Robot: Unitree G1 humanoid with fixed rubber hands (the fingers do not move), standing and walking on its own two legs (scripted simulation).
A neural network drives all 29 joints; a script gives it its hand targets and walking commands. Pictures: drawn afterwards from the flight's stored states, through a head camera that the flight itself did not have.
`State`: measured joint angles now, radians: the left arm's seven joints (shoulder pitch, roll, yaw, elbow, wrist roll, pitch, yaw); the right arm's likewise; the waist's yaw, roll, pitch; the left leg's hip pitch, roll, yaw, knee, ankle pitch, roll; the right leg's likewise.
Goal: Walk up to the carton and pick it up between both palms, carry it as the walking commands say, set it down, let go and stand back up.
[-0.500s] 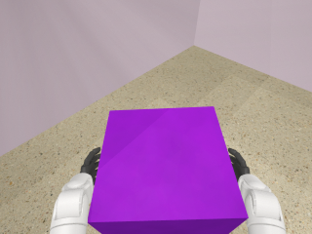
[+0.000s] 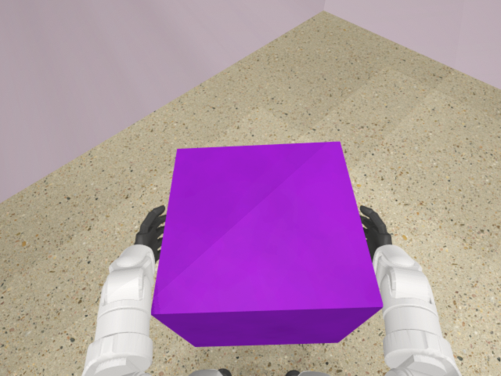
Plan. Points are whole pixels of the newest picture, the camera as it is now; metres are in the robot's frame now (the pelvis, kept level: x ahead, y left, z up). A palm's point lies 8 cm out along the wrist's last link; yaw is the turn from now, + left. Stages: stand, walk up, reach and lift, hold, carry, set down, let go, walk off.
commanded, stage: set down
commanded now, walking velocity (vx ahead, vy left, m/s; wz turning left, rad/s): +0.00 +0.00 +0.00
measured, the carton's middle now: (262, 251) +0.33 +0.00 -0.09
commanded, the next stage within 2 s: none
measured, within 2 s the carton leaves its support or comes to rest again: neither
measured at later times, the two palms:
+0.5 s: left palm (169, 253) +0.34 +0.19 -0.11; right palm (366, 258) +0.33 -0.21 -0.12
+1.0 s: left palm (181, 256) +0.37 +0.19 -0.21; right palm (350, 261) +0.36 -0.21 -0.21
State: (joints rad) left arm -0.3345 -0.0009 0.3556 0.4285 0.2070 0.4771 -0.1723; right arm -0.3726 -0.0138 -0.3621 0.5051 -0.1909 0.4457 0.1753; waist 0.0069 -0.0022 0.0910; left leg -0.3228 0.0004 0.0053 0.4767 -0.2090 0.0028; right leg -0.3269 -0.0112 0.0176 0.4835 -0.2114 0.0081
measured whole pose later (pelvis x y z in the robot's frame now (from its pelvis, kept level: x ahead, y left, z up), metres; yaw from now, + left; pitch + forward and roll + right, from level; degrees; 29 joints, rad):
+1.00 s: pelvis -0.05 +0.00 -0.13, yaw +0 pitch +40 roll +0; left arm -0.67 0.05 0.41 0.48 0.19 0.38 -0.16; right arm -0.67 -0.06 -0.45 0.52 -0.12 0.35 0.16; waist 0.00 -0.01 -0.16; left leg -1.50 0.01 0.00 1.18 -0.37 0.00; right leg -1.50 0.01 0.03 1.18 -0.37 0.01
